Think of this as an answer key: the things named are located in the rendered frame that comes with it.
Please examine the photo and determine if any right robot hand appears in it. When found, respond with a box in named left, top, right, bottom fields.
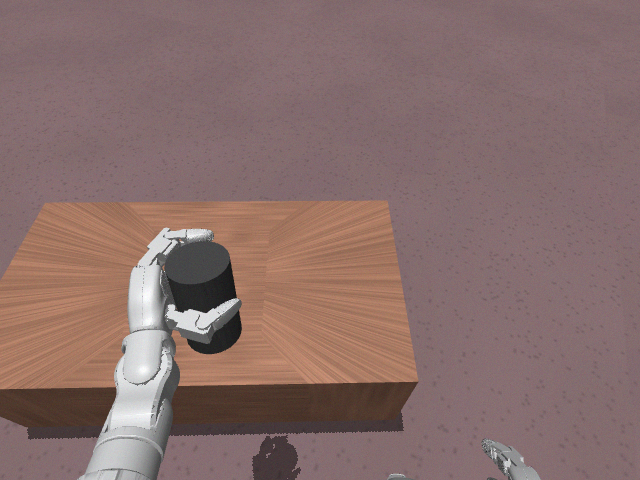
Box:
left=482, top=439, right=541, bottom=480

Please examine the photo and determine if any can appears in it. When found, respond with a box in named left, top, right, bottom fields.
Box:
left=164, top=241, right=242, bottom=354

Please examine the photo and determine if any left robot arm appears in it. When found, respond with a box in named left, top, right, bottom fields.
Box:
left=77, top=329, right=180, bottom=480

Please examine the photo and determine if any left robot hand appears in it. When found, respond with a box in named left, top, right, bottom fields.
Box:
left=127, top=227, right=242, bottom=344

